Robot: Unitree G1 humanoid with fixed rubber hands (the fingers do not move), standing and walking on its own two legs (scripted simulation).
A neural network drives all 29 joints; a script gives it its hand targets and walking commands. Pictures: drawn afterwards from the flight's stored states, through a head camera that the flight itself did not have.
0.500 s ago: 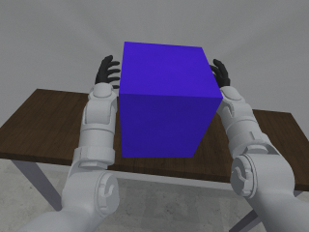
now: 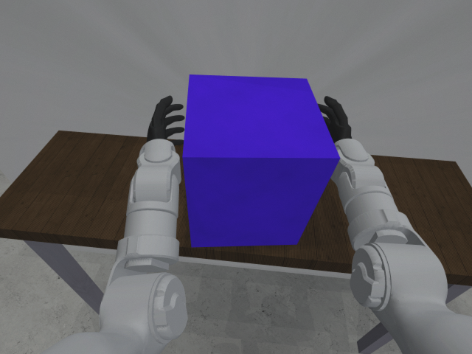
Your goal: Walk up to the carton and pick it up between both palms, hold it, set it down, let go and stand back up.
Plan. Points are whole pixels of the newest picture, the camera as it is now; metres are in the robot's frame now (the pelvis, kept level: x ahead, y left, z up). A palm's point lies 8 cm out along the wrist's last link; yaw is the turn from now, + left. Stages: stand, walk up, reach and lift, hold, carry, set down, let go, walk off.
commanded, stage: set down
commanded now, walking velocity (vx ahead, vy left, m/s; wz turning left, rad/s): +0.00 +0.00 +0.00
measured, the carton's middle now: (247, 165) +0.41 -0.01 +0.10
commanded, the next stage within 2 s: none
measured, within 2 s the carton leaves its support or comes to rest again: rests again in 0.32 s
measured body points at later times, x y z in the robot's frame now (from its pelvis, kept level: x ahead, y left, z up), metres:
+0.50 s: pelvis +0.00 +0.00 +0.00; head +0.00 +0.00 +0.45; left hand +0.41 +0.12 +0.15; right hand +0.43 -0.19 +0.15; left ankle +0.00 +0.16 -0.75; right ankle +0.01 -0.08 -0.75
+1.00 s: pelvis +0.01 +0.01 +0.00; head +0.00 +0.01 +0.45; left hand +0.41 +0.12 +0.15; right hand +0.43 -0.19 +0.15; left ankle +0.00 +0.16 -0.75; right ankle +0.01 -0.08 -0.75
